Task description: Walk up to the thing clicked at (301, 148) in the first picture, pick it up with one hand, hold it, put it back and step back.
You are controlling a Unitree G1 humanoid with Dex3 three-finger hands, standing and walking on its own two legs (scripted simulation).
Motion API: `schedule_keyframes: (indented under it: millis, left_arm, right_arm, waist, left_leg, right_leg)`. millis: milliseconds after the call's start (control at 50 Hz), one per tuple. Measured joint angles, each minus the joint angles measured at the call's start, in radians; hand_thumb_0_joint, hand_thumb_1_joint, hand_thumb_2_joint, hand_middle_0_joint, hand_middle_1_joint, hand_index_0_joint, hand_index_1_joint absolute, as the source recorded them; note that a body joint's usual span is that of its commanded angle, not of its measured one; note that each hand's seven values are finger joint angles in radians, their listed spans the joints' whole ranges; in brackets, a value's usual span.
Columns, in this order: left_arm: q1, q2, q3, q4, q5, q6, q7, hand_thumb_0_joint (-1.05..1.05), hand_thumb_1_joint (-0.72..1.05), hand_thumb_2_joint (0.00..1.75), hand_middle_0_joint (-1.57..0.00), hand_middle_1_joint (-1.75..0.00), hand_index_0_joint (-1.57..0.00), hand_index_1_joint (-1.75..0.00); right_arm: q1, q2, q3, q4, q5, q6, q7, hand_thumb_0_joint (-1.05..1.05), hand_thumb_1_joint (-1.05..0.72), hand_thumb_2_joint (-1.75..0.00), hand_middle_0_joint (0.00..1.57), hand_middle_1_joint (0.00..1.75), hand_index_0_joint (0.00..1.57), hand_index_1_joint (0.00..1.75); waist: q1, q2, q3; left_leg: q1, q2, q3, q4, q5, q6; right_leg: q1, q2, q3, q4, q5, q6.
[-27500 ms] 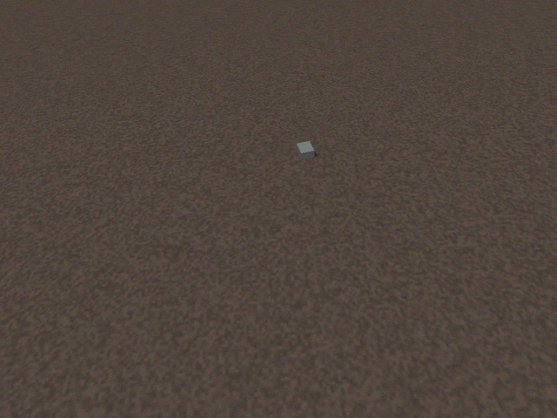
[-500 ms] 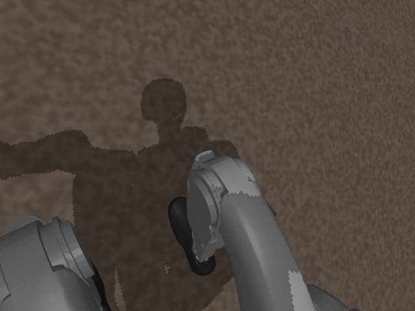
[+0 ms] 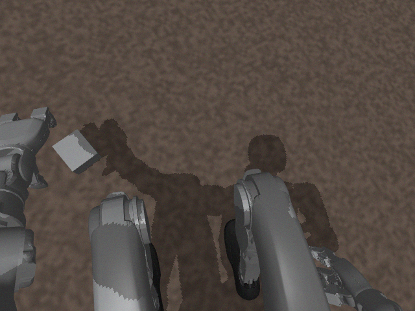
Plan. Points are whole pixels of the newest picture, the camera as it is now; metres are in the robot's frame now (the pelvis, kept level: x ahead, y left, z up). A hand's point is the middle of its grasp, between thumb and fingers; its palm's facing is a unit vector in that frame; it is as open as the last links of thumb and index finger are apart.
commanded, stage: withdraw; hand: left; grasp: from above
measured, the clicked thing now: (78, 152) +0.48 +0.29 -0.32
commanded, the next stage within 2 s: home in 0.28 s
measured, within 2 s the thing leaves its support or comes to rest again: neither
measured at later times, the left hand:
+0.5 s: hand (58, 122) +0.51 +0.29 -0.17, palm faces -0.39 -0.06 -0.92, open 13.7 cm
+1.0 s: hand (10, 186) +0.34 +0.26 +0.03, palm faces -0.24 -0.70 -0.68, open 8.0 cm
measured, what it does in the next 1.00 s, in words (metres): rises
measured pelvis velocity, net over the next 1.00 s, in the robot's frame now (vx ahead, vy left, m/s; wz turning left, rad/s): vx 0.02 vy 0.00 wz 0.06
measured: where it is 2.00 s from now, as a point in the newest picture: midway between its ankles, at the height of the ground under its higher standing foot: (198, 285)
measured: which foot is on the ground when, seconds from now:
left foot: down 0.00-1.00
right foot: down 0.00-1.00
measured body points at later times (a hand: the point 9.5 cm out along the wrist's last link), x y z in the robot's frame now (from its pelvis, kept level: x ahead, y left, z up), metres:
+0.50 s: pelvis +0.02 +0.01 -0.01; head +0.27 +0.07 +0.36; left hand +0.52 +0.29 -0.12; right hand +0.04 -0.26 -0.11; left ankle +0.09 +0.13 -0.31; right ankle +0.12 -0.13 -0.31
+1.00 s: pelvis +0.02 +0.00 +0.14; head +0.18 +0.05 +0.56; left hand +0.35 +0.29 +0.07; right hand +0.22 -0.26 +0.04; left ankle +0.09 +0.12 -0.31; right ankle +0.11 -0.13 -0.31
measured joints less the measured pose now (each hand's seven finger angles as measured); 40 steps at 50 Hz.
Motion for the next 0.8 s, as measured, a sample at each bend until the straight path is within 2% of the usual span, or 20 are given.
schedule_keyframes:
  millis: [40, 80, 140, 180, 260, 320, 400, 440, 540, 620, 680, 800]
  left_arm:
    - [-0.006, 0.026, 0.014, -0.006, 0.020, -0.065, -0.016, 0.00, -0.51, 1.03, -0.09, -1.02, -0.08, -1.03]
    - [-0.018, 0.054, 0.024, -0.006, 0.051, -0.127, -0.011, 0.00, -0.51, 1.03, -0.09, -1.02, -0.09, -1.03]
    - [-0.044, 0.088, 0.030, -0.001, 0.112, -0.188, 0.034, 0.00, -0.50, 1.02, -0.10, -1.02, -0.09, -1.03]
    - [-0.070, 0.098, 0.026, 0.016, 0.145, -0.197, 0.086, 0.00, -0.49, 1.02, -0.10, -1.02, -0.09, -1.02]
    - [-0.158, 0.088, 0.000, 0.101, 0.185, -0.149, 0.194, 0.00, -0.48, 1.01, -0.09, -1.02, -0.09, -1.02]
    - [-0.206, 0.068, 0.000, 0.159, 0.198, -0.088, 0.248, -0.01, -0.47, 1.01, -0.09, -1.01, -0.09, -1.01]
    - [-0.201, 0.038, 0.035, 0.160, 0.203, -0.014, 0.270, 0.00, -0.46, 1.00, -0.10, -1.01, -0.10, -1.00]
    - [-0.188, 0.025, 0.061, 0.152, 0.191, 0.015, 0.269, 0.00, -0.45, 0.99, -0.11, -0.99, -0.12, -0.99]
    - [-0.143, 0.004, 0.114, 0.101, 0.114, 0.064, 0.216, 0.00, -0.39, 0.89, -0.17, -0.84, -0.16, -0.84]
    - [-0.064, -0.032, 0.126, -0.008, 0.011, 0.086, 0.134, 0.00, -0.29, 0.80, -0.19, -0.68, -0.18, -0.68]
    - [0.037, -0.073, 0.105, -0.137, -0.092, 0.111, 0.059, 0.00, -0.16, 0.77, -0.20, -0.57, -0.19, -0.58]
    - [0.289, -0.173, 0.052, -0.472, -0.364, 0.173, -0.074, 0.00, 0.21, 0.77, -0.20, -0.42, -0.19, -0.42]
  right_arm:
    - [-0.003, -0.001, 0.007, -0.007, -0.005, 0.006, -0.033, 0.00, -0.91, -0.90, 0.20, 0.30, 0.20, 0.30]
    - [0.000, -0.002, 0.014, -0.006, -0.012, 0.013, -0.059, 0.00, -0.91, -0.90, 0.20, 0.30, 0.20, 0.30]
    - [0.010, -0.003, 0.021, 0.008, -0.026, 0.028, -0.085, 0.00, -0.90, -0.90, 0.20, 0.30, 0.20, 0.30]
    - [0.016, -0.001, 0.023, 0.018, -0.036, 0.043, -0.094, 0.00, -0.90, -0.90, 0.20, 0.30, 0.20, 0.30]
    - [0.028, 0.019, 0.019, 0.040, -0.049, 0.055, -0.106, 0.00, -0.89, -0.90, 0.20, 0.30, 0.20, 0.30]
    - [0.043, 0.039, 0.019, 0.042, -0.049, 0.052, -0.110, 0.00, -0.89, -0.89, 0.20, 0.30, 0.20, 0.30]
    - [0.080, 0.054, 0.024, 0.028, -0.042, 0.057, -0.104, 0.00, -0.89, -0.89, 0.20, 0.30, 0.20, 0.30]
    - [0.102, 0.058, 0.026, 0.019, -0.036, 0.063, -0.100, 0.00, -0.89, -0.89, 0.21, 0.30, 0.21, 0.30]
    - [0.146, 0.064, 0.023, 0.011, -0.018, 0.072, -0.090, 0.00, -0.89, -0.89, 0.21, 0.30, 0.21, 0.30]
    - [0.175, 0.070, -0.003, 0.013, 0.005, 0.087, -0.084, 0.00, -0.89, -0.89, 0.21, 0.30, 0.21, 0.30]
    - [0.183, 0.069, -0.027, 0.008, 0.030, 0.106, -0.088, 0.00, -0.89, -0.89, 0.21, 0.30, 0.21, 0.30]
    - [0.147, 0.053, -0.062, -0.028, 0.076, 0.123, -0.128, 0.01, -0.90, -0.90, 0.21, 0.30, 0.21, 0.30]
  waist:
    - [0.002, -0.022, 0.009]
    - [0.002, -0.045, 0.012]
    - [-0.001, -0.070, 0.009]
    - [-0.007, -0.077, 0.006]
    - [-0.032, -0.077, 0.000]
    - [-0.059, -0.065, -0.005]
    - [-0.090, -0.036, -0.012]
    - [-0.101, -0.023, -0.016]
    - [-0.100, 0.009, -0.033]
    - [-0.065, 0.034, -0.074]
    - [-0.026, 0.050, -0.109]
    - [0.055, 0.052, -0.154]
  left_leg:
    - [-0.006, -0.005, -0.005, -0.001, 0.010, -0.005]
    - [-0.017, -0.009, -0.011, 0.008, 0.015, -0.012]
    - [-0.040, -0.012, -0.020, 0.033, 0.011, -0.020]
    - [-0.057, -0.016, -0.023, 0.051, 0.006, -0.018]
    - [-0.089, -0.022, -0.018, 0.069, 0.000, -0.007]
    - [-0.111, -0.020, -0.013, 0.064, -0.002, 0.002]
    - [-0.121, -0.016, -0.003, 0.050, -0.010, 0.010]
    - [-0.115, -0.012, 0.002, 0.042, -0.017, 0.012]
    - [-0.088, -0.005, 0.007, 0.016, -0.029, 0.007]
    - [-0.051, -0.002, 0.013, -0.023, -0.036, 0.001]
    - [-0.001, 0.000, 0.023, -0.070, -0.042, 0.000]
    - [0.150, 0.008, 0.045, -0.209, -0.037, 0.003]
  right_leg:
    - [-0.006, -0.003, -0.004, 0.001, 0.008, -0.005]
    - [-0.016, -0.004, -0.009, 0.010, 0.012, -0.007]
    - [-0.036, -0.004, -0.015, 0.031, 0.007, -0.007]
    - [-0.045, -0.006, -0.017, 0.045, 0.000, -0.004]
    - [-0.065, -0.010, -0.012, 0.057, -0.013, 0.001]
    - [-0.082, -0.009, -0.009, 0.049, -0.016, 0.001]
    - [-0.095, -0.007, -0.002, 0.035, -0.021, 0.002]
    - [-0.094, -0.005, 0.003, 0.030, -0.025, 0.007]
    - [-0.079, -0.001, 0.007, 0.010, -0.032, 0.014]
    - [-0.052, -0.002, 0.011, -0.020, -0.038, 0.010]
    - [-0.009, -0.004, 0.017, -0.059, -0.045, 0.007]
    - [0.131, -0.004, 0.028, -0.189, -0.039, 0.005]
